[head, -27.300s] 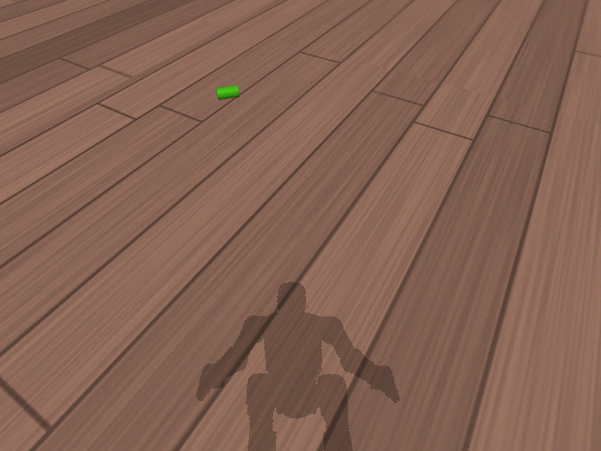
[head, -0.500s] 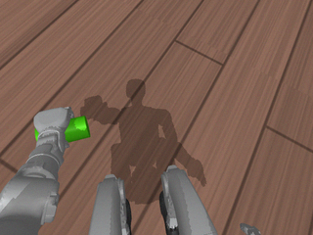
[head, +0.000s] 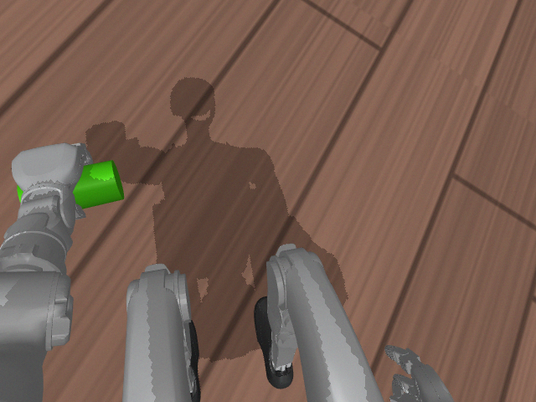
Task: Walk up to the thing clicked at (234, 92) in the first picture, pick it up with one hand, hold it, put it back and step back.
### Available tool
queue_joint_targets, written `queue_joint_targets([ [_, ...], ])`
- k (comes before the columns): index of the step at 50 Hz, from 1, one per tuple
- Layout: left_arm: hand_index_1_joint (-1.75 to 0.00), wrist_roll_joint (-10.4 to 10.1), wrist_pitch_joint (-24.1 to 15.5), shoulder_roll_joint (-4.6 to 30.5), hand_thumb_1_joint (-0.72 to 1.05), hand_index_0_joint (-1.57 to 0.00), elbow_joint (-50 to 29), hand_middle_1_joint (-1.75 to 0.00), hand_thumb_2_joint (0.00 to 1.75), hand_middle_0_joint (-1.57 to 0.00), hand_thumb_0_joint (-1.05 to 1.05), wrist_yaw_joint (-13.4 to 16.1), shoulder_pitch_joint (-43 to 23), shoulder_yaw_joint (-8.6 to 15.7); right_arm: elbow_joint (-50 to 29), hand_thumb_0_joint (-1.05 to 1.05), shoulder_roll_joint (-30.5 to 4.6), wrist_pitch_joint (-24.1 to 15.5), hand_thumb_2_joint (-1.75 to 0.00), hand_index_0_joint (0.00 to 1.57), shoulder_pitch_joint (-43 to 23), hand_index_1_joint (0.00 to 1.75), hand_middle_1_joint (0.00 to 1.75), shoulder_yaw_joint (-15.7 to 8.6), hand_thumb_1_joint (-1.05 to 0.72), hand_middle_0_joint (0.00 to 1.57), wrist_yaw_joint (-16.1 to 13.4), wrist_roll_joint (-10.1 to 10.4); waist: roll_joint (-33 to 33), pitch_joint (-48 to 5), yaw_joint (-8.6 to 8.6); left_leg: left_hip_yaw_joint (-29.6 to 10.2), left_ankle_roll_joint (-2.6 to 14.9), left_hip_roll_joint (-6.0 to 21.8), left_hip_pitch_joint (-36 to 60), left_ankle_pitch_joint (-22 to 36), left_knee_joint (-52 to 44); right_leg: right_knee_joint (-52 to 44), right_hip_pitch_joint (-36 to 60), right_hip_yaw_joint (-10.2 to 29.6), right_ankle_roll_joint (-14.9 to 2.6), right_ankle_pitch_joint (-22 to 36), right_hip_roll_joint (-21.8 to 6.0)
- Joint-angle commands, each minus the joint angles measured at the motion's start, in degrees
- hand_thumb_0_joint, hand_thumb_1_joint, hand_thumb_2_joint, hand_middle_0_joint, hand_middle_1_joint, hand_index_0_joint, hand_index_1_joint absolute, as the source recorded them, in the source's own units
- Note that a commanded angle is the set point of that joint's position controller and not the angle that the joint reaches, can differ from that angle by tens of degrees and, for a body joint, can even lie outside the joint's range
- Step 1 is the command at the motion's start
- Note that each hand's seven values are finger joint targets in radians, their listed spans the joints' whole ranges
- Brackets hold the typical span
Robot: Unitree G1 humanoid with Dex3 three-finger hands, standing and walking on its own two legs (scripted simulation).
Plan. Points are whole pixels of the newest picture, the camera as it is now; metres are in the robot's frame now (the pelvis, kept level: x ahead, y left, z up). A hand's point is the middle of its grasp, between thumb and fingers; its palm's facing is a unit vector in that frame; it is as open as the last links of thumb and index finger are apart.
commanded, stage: crouch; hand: left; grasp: from above
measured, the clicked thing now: (74, 189) +0.46 +0.26 -0.21
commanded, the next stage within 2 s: lower in 0.60 s
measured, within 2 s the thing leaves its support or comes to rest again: rests again in 1.78 s
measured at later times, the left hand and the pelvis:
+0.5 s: hand (81, 191) +0.46 +0.26 -0.25, palm faces -0.45 -0.08 -0.89, open 9.7 cm; pelvis -0.01 +0.00 -0.07, yaw -2 degrees
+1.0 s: hand (88, 194) +0.47 +0.26 -0.30, palm faces -0.46 -0.09 -0.88, open 9.6 cm; pelvis -0.01 +0.00 -0.10, yaw -4 degrees
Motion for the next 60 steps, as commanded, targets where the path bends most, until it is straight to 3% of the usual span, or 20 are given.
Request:
queue_joint_targets([
  [1, -0.6, 0.8, -0.8, 14.6, 0.7, -1.09, -7.7, -0.6, 0.76, -1.09, 0.0, 3.2, -20.3, 2.2, -0.6, 0.0, -12.5, -0.1, -0.9, 0.2, 14.2, 0.3, 0.3, -3.6, -0.9, 0.2, 0.8, -0.2, 15.9, -39.5, -0.29, -0.9, -0.74, -0.4, 32.2, 18.9, -9.8, -9.1, 15.3, 0.7, -1.02, 17.6, 0.8],
  [15, -0.53, 1.6, -2.7, 21.0, 0.73, -1.12, -4.9, -0.53, 0.68, -1.12, 0.0, 4.1, -26.6, 4.3, -0.2, 0.0, -13.6, -0.1, -0.9, 0.2, 15.1, 0.3, 0.3, -2.5, -0.9, 0.2, 2.5, -0.9, 15.6, -39.6, -1.88, 0.1, 0.17, -0.4, 22.5, 10.8, -3.7, -4.5, 13.1, 0.2, -0.59, 13.3, 1.4],
  [19, -0.53, 2.1, -3.4, 23.8, 0.77, -1.15, -6.1, -0.53, 0.7, -1.16, 0.0, 4.3, -27.7, 5.6, 0.8, 0.0, -13.9, 0.0, -0.9, 0.2, 16.4, 0.3, 0.3, -1.7, -0.9, 0.2, 2.6, -1.3, 16.8, -40.8, -1.62, 0.3, 0.11, -0.3, 22.2, 13.5, -1.5, -2.8, 14.3, 0.0, -0.54, 15.8, 1.8],
  [21, -0.53, 2.5, -3.0, 22.2, 0.8, -1.18, -1.5, -0.52, 0.7, -1.18, 0.0, 4.4, -24.5, 4.7, 0.3, 0.0, -14.1, -0.1, -0.9, 0.2, 16.1, 0.3, 0.3, -1.0, -0.9, 0.2, 2.7, -1.3, 14.9, -38.5, -2.33, 0.1, 0.28, -0.3, 20.6, 13.5, -0.8, -2.7, 13.3, -0.3, -0.32, 16.0, 1.7],
  [22, -0.52, 2.2, -3.6, 24.7, 0.77, -1.16, -6.1, -0.51, 0.69, -1.17, 0.0, 4.5, -28.3, 5.9, 0.8, 0.0, -14.3, 0.0, -0.9, 0.2, 16.6, 0.3, 0.3, -1.1, -0.9, 0.2, 2.7, -1.4, 16.0, -39.1, -2.3, -0.1, 0.24, -0.1, 20.8, 13.1, -0.7, -2.3, 13.0, -0.5, -0.42, 15.7, 1.8],
  [24, -0.52, 2.8, -3.3, 22.4, 0.78, -1.17, -0.7, -0.51, 0.7, -1.18, 0.0, 4.2, -25.1, 4.3, 0.5, 0.0, -14.5, -0.1, -0.9, 0.2, 15.9, 0.3, 0.3, -0.6, -0.9, 0.2, 2.7, -1.5, 16.6, -36.5, -2.45, -0.1, 0.15, -0.1, 19.5, 12.3, -0.2, -1.8, 11.0, -0.8, -0.5, 14.8, 1.8],
  [26, -0.52, 2.9, -3.7, 25.2, 0.78, -1.16, -4.5, -0.51, 0.69, -1.17, 0.0, 4.1, -28.0, 5.4, 0.8, 0.0, -15.2, -0.2, -0.9, 0.2, 16.6, 0.3, 0.3, -0.6, -0.9, 0.2, 2.7, -1.6, 17.7, -36.0, -2.8, -1.0, -0.09, 0.1, 21.0, 11.3, -0.5, -0.9, 9.0, -1.3, -0.69, 13.6, 1.7],
  [28, -0.5, 2.6, -3.5, 23.6, 0.76, -1.15, -1.2, -0.49, 0.67, -1.16, 0.0, 4.2, -25.1, 4.9, 0.4, 0.0, -15.2, -0.3, -0.9, 0.2, 16.0, 0.3, 0.3, -0.3, -0.9, 0.2, 2.9, -1.7, 17.0, -35.5, -2.5, -0.9, -0.05, 0.0, 19.4, 11.0, -0.3, -0.6, 9.6, -1.6, -0.66, 13.5, 1.8],
  [35, -0.5, 2.7, -3.5, 25.6, 0.81, -1.2, -5.3, -0.48, 0.68, -1.21, 0.0, 3.4, -26.8, 5.2, 0.4, 0.0, -16.2, -0.4, -0.9, 0.2, 16.9, 0.3, 0.3, 0.0, -0.91, 0.2, 3.4, -1.7, 19.6, -35.5, -3.19, -1.9, -0.55, 0.3, 21.5, 13.2, 0.7, 1.3, 8.0, -2.3, -0.76, 15.2, 1.7],
  [40, -0.45, 2.1, -3.4, 23.8, 0.69, -1.13, 0.2, -0.42, 0.64, -1.15, 0.0, 3.2, -24.5, 3.6, 0.1, 0.0, -16.1, -0.3, -0.9, 0.2, 16.0, 0.3, 0.3, 1.0, -0.91, 0.2, 3.7, -1.7, 16.6, -32.2, -3.92, -1.4, 0.05, 0.3, 15.9, 12.4, 2.9, 1.8, 8.5, -2.4, -0.43, 15.4, 2.2],
  [47, -0.45, 3.1, -5.1, 29.3, 0.73, -1.14, -2.9, -0.44, 0.6, -1.15, 0.0, 4.9, -27.8, 7.0, -0.5, 0.0, -17.5, -1.1, -0.9, 0.2, 16.3, 0.3, 0.3, 1.6, -0.9, 0.2, 4.3, -2.6, 19.4, -34.1, -4.99, -1.3, -0.08, 0.5, 16.7, 15.6, 6.1, 4.3, 9.6, -3.1, -0.16, 18.7, 2.3],
  [48, -0.45, 2.9, -5.0, 27.7, 0.72, -1.14, -0.5, -0.44, 0.58, -1.15, 0.0, 5.0, -26.6, 5.5, 0.0, 0.0, -16.8, -1.1, -0.9, 0.2, 15.9, 0.3, 0.3, 2.0, -0.91, 0.2, 4.6, -2.6, 18.4, -33.7, -4.61, -1.1, 0.14, 0.5, 15.1, 14.3, 6.5, 4.4, 10.0, -3.0, -0.14, 17.8, 2.7],
  [50, -0.46, 3.2, -5.3, 29.4, 0.76, -1.16, -1.4, -0.46, 0.58, -1.16, 0.0, 5.7, -26.9, 7.0, -0.6, 0.0, -17.6, -1.3, -0.9, 0.2, 16.2, 0.3, 0.3, 2.1, -0.9, 0.2, 4.8, -3.0, 19.3, -33.7, -5.19, -1.4, 0.02, 0.4, 15.0, 14.3, 6.4, 4.7, 9.9, -3.5, -0.1, 17.7, 2.5],
  [51, -0.46, 3.1, -4.5, 26.1, 0.74, -1.16, 5.2, -0.45, 0.59, -1.17, 0.0, 5.6, -22.9, 4.9, -0.6, 0.0, -17.6, -1.5, -0.9, 0.2, 15.1, 0.3, 0.3, 2.4, -0.91, 0.2, 4.8, -2.8, 18.7, -31.5, -4.67, -1.6, -0.06, 0.5, 14.5, 12.7, 6.0, 4.9, 7.6, -3.7, -0.3, 15.9, 2.5],
  [52, -0.45, 3.0, -5.1, 29.0, 0.77, -1.16, -2.1, -0.44, 0.58, -1.17, 0.0, 6.1, -27.6, 6.5, -0.4, 0.0, -17.6, -1.5, -0.9, 0.2, 15.8, 0.3, 0.3, 2.3, -0.9, 0.2, 4.9, -3.1, 20.5, -33.0, -5.54, -1.9, -0.08, 0.7, 15.6, 12.4, 6.2, 5.0, 7.5, -3.9, -0.29, 15.6, 2.6],
  [53, -0.45, 2.9, -5.2, 31.4, 0.76, -1.16, -2.7, -0.44, 0.58, -1.17, 0.0, 6.6, -29.2, 7.3, -0.4, 0.0, -18.1, -1.4, -0.9, 0.2, 15.5, 0.3, 0.3, 2.1, -0.9, 0.2, 4.8, -3.0, 21.5, -34.2, -4.75, -1.9, -0.09, 0.9, 15.9, 12.5, 6.4, 5.2, 8.1, -3.9, -0.47, 16.0, 2.8],
  [55, -0.46, 3.1, -4.1, 27.2, 0.74, -1.15, 3.4, -0.45, 0.58, -1.16, 0.0, 6.7, -24.3, 4.9, -0.9, 0.0, -17.2, -1.6, -0.9, 0.2, 14.3, 0.3, 0.3, 2.8, -0.91, 0.2, 5.1, -3.0, 20.1, -32.9, -4.83, -1.4, 0.19, 0.7, 14.0, 12.0, 7.1, 5.4, 8.7, -3.7, -0.33, 16.0, 3.0],
  [56, -0.43, 2.5, -4.4, 30.1, 0.75, -1.14, -1.7, -0.42, 0.61, -1.16, 0.0, 7.3, -28.3, 6.3, -0.7, 0.0, -17.8, -1.6, -0.9, 0.2, 14.9, 0.3, 0.3, 2.8, -0.89, 0.2, 5.1, -2.9, 20.2, -34.1, -5.43, -1.8, 0.24, 0.9, 14.3, 11.9, 7.3, 5.4, 8.9, -4.0, -0.21, 16.0, 3.1],
  [57, -0.41, 2.8, -3.8, 29.4, 0.72, -1.13, 3.5, -0.39, 0.58, -1.15, 0.0, 7.5, -25.4, 6.0, -0.9, 0.0, -18.2, -1.7, -0.9, 0.2, 14.5, 0.3, 0.3, 3.0, -0.89, 0.2, 5.0, -2.8, 19.8, -32.4, -5.01, -1.9, 0.11, 0.8, 13.6, 11.8, 7.1, 5.8, 8.0, -4.2, -0.31, 15.7, 3.0],
  [60, -0.38, 2.9, -3.9, 31.3, 0.69, -1.11, 1.1, -0.37, 0.54, -1.12, 0.0, 7.8, -27.9, 6.3, -0.5, 0.0, -18.0, -1.9, -0.9, 0.2, 14.4, 0.3, 0.3, 3.4, -0.89, 0.2, 5.2, -2.8, 20.7, -31.6, -5.58, -2.5, 0.06, 1.1, 13.3, 11.7, 7.7, 6.7, 7.2, -4.5, -0.48, 15.6, 3.1],
])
